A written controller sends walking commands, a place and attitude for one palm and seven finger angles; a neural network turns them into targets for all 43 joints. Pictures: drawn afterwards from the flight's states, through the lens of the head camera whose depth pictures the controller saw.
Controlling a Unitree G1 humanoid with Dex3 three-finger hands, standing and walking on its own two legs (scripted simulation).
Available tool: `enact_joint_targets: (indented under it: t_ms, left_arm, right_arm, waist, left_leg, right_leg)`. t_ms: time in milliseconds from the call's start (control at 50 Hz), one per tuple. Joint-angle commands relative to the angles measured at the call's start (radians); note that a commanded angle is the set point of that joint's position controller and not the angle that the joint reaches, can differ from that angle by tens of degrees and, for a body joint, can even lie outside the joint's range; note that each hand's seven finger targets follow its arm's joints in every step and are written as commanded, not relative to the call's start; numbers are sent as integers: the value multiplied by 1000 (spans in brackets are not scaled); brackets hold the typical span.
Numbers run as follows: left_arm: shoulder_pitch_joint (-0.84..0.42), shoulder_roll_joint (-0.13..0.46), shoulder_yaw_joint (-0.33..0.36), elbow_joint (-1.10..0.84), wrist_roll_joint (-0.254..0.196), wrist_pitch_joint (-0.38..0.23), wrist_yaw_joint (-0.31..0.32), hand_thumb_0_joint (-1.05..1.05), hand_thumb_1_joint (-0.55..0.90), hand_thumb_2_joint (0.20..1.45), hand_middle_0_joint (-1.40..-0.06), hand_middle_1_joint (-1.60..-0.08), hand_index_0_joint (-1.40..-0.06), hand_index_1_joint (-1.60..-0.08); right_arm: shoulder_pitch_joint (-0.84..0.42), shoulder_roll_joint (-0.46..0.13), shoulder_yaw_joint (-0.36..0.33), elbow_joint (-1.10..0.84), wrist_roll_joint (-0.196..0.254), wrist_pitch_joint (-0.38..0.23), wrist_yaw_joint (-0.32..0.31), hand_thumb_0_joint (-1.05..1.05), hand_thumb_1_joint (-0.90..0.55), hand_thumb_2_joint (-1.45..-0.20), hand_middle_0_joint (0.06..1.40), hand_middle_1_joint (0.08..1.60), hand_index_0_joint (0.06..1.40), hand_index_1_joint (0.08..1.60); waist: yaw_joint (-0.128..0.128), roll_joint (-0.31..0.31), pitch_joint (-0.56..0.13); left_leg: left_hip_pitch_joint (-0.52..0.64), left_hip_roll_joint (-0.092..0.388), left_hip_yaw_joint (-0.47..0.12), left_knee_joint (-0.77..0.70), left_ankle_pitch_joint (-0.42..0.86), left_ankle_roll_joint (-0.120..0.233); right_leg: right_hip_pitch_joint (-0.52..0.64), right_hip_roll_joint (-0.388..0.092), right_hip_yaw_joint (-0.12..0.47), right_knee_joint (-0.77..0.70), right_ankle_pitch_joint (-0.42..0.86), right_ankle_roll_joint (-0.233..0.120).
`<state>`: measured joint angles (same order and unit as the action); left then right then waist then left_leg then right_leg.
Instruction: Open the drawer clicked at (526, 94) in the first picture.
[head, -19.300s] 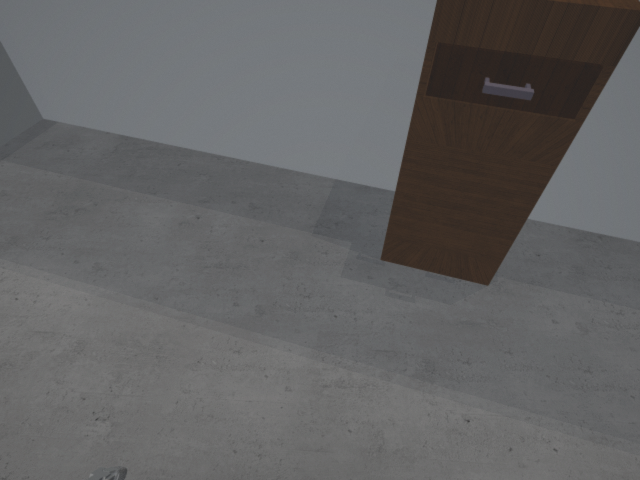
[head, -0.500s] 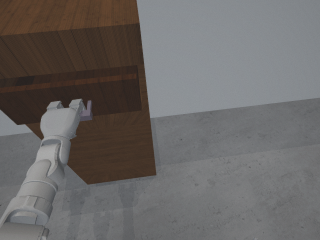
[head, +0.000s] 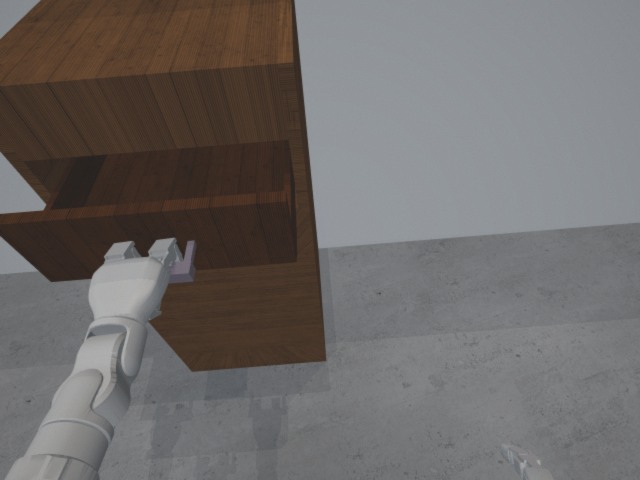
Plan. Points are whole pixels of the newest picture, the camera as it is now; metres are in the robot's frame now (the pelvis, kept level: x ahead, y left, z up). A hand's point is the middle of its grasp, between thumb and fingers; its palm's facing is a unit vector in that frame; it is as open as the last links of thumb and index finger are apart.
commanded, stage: pull the drawer open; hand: left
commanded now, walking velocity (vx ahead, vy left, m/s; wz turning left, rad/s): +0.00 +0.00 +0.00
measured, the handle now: (152, 262) +0.38 +0.27 +0.05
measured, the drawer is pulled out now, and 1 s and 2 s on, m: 0.12 0.23 0.30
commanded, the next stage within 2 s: open the thumb to release the handle in 1.78 s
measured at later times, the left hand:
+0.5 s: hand (143, 338) +0.28 +0.25 +0.02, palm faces +0.00 -0.06 -1.00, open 5.4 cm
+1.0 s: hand (134, 381) +0.22 +0.24 +0.02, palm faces +0.00 -0.08 -1.00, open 5.5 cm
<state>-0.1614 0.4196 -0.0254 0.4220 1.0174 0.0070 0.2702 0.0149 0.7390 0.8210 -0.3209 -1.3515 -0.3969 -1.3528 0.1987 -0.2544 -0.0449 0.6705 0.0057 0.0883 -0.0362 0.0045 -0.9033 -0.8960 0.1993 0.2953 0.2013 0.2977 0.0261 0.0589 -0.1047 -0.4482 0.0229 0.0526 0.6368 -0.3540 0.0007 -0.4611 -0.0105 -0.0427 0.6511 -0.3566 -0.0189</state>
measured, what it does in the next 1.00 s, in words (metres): stands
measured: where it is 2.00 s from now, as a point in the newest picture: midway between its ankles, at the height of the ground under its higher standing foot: outside the picture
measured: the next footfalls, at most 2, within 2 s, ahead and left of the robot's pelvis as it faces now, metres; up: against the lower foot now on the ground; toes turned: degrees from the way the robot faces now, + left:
none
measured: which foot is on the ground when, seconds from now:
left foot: down 0.00-1.00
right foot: down 0.00-1.00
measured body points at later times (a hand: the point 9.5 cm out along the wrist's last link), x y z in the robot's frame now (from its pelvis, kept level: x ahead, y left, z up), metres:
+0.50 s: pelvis +0.00 +0.00 +0.00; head +0.03 -0.03 +0.45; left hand +0.27 +0.25 +0.08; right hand +0.16 -0.26 -0.12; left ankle -0.03 +0.12 -0.72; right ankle -0.02 -0.11 -0.72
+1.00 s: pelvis +0.00 -0.01 +0.00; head +0.02 -0.04 +0.45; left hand +0.22 +0.24 +0.08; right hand +0.21 -0.22 -0.10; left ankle -0.03 +0.12 -0.72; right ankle -0.02 -0.11 -0.72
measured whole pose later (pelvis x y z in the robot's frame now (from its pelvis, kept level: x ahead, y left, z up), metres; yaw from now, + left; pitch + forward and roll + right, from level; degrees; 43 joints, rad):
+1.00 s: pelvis +0.00 -0.01 +0.00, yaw -1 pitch +6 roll +1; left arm 0.28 0.37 -0.04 -0.01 1.01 0.05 0.28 0.04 0.73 0.80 -0.30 -1.35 -0.42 -1.35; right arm 0.10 -0.22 -0.01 0.64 -0.02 0.04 -0.02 0.01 -0.90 -0.90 0.20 0.30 0.20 0.30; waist 0.08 0.05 -0.08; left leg -0.37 0.02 0.06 0.63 -0.36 -0.01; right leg -0.40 -0.01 -0.03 0.66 -0.37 -0.03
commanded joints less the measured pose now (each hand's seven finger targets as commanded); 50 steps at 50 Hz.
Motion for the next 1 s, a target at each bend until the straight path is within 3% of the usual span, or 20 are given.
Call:
enact_joint_targets:
  t_ms: [0,20,80,120,160,180,220,280,340,420,460,540,680,740,860,880,920,940,980]
  left_arm:
    - [-219,211,107,-179,-1,3,44,0,900,900,-400,-1350,-400,-1350]
    - [-238,191,86,-191,-5,1,44,0,900,900,-400,-1350,-400,-1350]
    - [-187,236,135,-174,-8,2,41,0,900,900,-400,-1350,-400,-1350]
    - [-182,206,107,-179,-16,0,34,0,900,900,-400,-1350,-400,-1350]
    - [-150,217,119,-209,-14,-6,33,0,900,900,-400,-1350,-400,-1350]
    - [-114,234,145,-210,-15,-7,33,0,900,900,-400,-1350,-400,-1350]
    - [-89,203,123,-227,-21,-9,32,0,900,900,-400,-1350,-400,-1350]
    - [7,199,137,-295,-24,-13,39,0,900,900,-400,-1350,-400,-1350]
    - [63,159,111,-352,-28,-3,48,0,900,900,-400,-1350,-400,-1350]
    - [159,167,132,-427,-21,13,66,0,900,900,-400,-1350,-400,-1350]
    - [163,129,96,-463,-21,28,69,0,900,900,-400,-1350,-400,-1350]
    - [152,158,116,-473,-11,49,77,0,900,900,-400,-1350,-400,-1350]
    - [233,127,94,-539,-10,62,65,0,900,900,-400,-1350,-400,-1350]
    - [261,105,80,-566,-12,58,59,0,900,900,-400,-1350,-400,-1350]
    - [334,112,96,-603,-8,53,52,0,900,900,-400,-1350,-400,-1350]
    - [366,140,131,-613,-8,51,55,0,900,900,-400,-1350,-400,-1350]
    - [407,114,112,-633,-10,50,57,0,900,900,-400,-1350,-400,-1350]
    - [426,120,122,-626,-11,50,58,0,900,900,-400,-1350,-400,-1350]
    - [431,125,129,-639,-8,49,61,0,900,900,-400,-1350,-400,-1350]
  right_arm:
    - [-55,-118,-40,-115,-2,-42,-17,0,-900,-900,200,300,200,300]
    - [-57,-117,-40,-115,-1,-46,-18,0,-900,-900,200,300,200,300]
    - [-64,-120,-41,-113,-2,-49,-24,0,-900,-900,200,300,200,300]
    - [-72,-114,-38,-117,2,-54,-25,0,-900,-900,200,300,200,300]
    - [-79,-114,-38,-122,-1,-58,-25,0,-900,-900,200,300,200,300]
    - [-80,-115,-40,-125,-2,-58,-24,0,-900,-900,200,300,200,300]
    - [-91,-111,-37,-130,1,-62,-22,0,-900,-900,200,300,200,300]
    - [-103,-111,-40,-146,-5,-72,-13,0,-900,-900,200,300,200,300]
    - [-115,-109,-38,-155,-5,-80,-6,0,-900,-900,200,300,200,300]
    - [-133,-105,-40,-160,-11,-87,1,0,-900,-900,200,300,200,300]
    - [-143,-104,-35,-162,-10,-88,5,0,-900,-900,200,300,200,300]
    - [-155,-103,-29,-156,-15,-89,-2,0,-900,-900,200,300,200,300]
    - [-187,-91,-18,-163,-20,-86,-2,0,-900,-900,200,300,200,300]
    - [-194,-84,-15,-168,-24,-89,2,0,-900,-900,200,300,200,300]
    - [-212,-79,-5,-175,-30,-89,5,0,-900,-900,200,300,200,300]
    - [-214,-79,-6,-177,-31,-89,3,0,-900,-900,200,300,200,300]
    - [-217,-72,-4,-179,-32,-91,7,0,-900,-900,200,300,200,300]
    - [-220,-71,-2,-178,-31,-91,7,0,-900,-900,200,300,200,300]
    - [-226,-75,-2,-180,-33,-89,8,0,-900,-900,200,300,200,300]
  waist:
    - [5,-41,-242]
    - [-1,-44,-234]
    - [15,-71,-247]
    - [14,-59,-219]
    - [26,-37,-242]
    - [33,-57,-250]
    - [29,-47,-217]
    - [49,-34,-255]
    - [40,-54,-226]
    - [55,-32,-246]
    - [41,-25,-211]
    - [43,-48,-191]
    - [59,-28,-198]
    - [60,-54,-177]
    - [69,-48,-152]
    - [81,-41,-168]
    - [81,-23,-170]
    - [79,-50,-147]
    - [78,-47,-136]
  left_leg:
    - [120,-49,-7,-46,367,31]
    - [125,-49,-5,-46,355,33]
    - [110,-53,-2,-48,346,34]
    - [103,-55,2,-54,323,34]
    - [114,-55,2,-54,338,33]
    - [108,-55,0,-54,347,33]
    - [107,-53,1,-57,335,31]
    - [125,-49,-1,-55,384,29]
    - [129,-46,-1,-52,387,28]
    - [155,-42,-2,-46,420,26]
    - [158,-38,-4,-46,423,22]
    - [158,-40,-7,-52,370,22]
    - [188,-38,-12,-56,408,17]
    - [190,-36,-14,-55,396,18]
    - [173,-42,-11,-56,370,17]
    - [178,-41,-11,-56,391,16]
    - [180,-42,-8,-51,389,15]
    - [170,-42,-11,-51,380,15]
    - [165,-41,-13,-53,376,14]
  right_leg:
    - [158,30,14,-62,402,-13]
    - [149,30,14,-67,396,-12]
    - [187,28,24,-72,406,-10]
    - [175,25,24,-76,394,-8]
    - [187,26,27,-71,409,-10]
    - [207,26,27,-69,415,-11]
    - [180,27,24,-70,404,-10]
    - [207,27,22,-58,436,-14]
    - [184,28,14,-54,445,-10]
    - [187,28,16,-47,451,-13]
    - [160,28,8,-46,442,-12]
    - [152,28,9,-55,391,-12]
    - [167,28,9,-56,402,-16]
    - [155,27,6,-58,395,-12]
    - [165,24,15,-61,402,-12]
    - [184,25,22,-61,421,-15]
    - [181,22,20,-56,430,-14]
    - [174,24,20,-58,427,-13]
    - [170,24,25,-62,422,-14]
